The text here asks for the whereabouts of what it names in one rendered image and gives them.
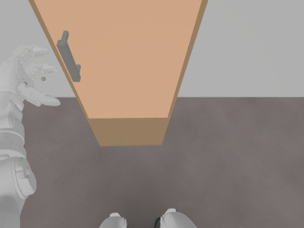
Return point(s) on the cupboard door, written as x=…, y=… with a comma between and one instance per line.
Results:
x=131, y=52

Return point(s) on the robot left shin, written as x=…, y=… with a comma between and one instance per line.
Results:
x=114, y=215

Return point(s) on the handle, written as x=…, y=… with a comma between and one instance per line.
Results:
x=72, y=68

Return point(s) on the left robot hand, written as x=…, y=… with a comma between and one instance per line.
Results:
x=13, y=76

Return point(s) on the robot left thigh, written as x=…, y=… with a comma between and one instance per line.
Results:
x=114, y=222

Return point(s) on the left robot forearm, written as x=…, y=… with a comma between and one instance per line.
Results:
x=12, y=131

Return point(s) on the robot left upper arm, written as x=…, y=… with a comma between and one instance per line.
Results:
x=17, y=182

